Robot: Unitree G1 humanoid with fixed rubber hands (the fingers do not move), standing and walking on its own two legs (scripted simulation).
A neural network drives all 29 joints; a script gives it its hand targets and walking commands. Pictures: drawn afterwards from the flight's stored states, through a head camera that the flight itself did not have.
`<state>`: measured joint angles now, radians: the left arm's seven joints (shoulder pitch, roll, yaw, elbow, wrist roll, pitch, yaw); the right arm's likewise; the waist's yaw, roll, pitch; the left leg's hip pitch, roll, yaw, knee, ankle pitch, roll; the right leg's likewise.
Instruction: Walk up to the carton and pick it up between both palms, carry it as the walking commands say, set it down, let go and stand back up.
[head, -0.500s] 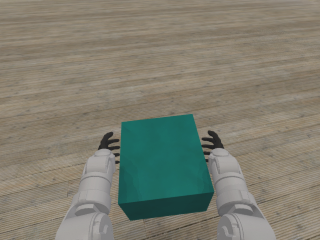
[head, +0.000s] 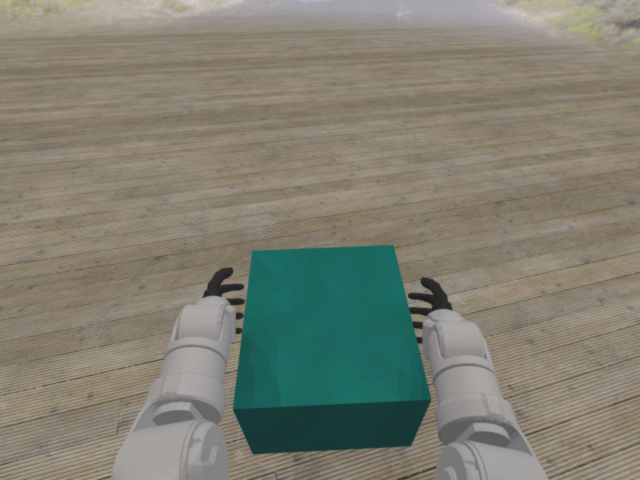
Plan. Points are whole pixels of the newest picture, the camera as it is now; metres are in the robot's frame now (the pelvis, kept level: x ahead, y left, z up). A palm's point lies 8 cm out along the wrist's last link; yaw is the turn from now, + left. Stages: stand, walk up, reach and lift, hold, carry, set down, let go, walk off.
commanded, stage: reach and lift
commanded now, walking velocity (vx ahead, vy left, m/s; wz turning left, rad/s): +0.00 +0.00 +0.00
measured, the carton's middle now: (327, 343) +0.34 +0.00 -0.02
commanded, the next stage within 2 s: hold in 1.00 s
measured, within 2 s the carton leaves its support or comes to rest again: neither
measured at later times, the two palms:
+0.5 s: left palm (211, 330) +0.28 +0.15 +0.07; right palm (448, 349) +0.27 -0.16 +0.06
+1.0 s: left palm (224, 323) +0.30 +0.14 +0.06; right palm (456, 351) +0.28 -0.17 +0.05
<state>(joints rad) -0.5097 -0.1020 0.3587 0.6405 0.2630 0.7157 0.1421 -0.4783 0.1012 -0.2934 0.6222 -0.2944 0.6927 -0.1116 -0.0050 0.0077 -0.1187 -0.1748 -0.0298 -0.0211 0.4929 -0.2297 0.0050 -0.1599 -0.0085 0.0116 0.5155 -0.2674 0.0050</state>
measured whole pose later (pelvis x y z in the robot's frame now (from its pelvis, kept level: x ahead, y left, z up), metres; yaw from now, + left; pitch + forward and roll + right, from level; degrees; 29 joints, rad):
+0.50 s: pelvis -0.02 +0.01 +0.00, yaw +0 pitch -7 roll +0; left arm -0.46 -0.13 0.34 0.63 0.30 0.70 0.14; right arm -0.43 0.10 -0.30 0.60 -0.32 0.69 -0.09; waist -0.03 0.03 -0.12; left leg -0.15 -0.03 -0.02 0.48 -0.20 0.01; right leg -0.12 -0.01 0.01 0.47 -0.22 0.01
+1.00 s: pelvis +0.00 +0.00 +0.00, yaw +0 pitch -6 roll +0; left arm -0.42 -0.16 0.31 0.56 0.30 0.71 0.12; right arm -0.30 0.13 -0.30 0.43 -0.27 0.73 -0.10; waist -0.02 0.00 -0.12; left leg -0.11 -0.03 -0.02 0.43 -0.20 0.02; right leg -0.10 -0.01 0.01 0.44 -0.23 0.01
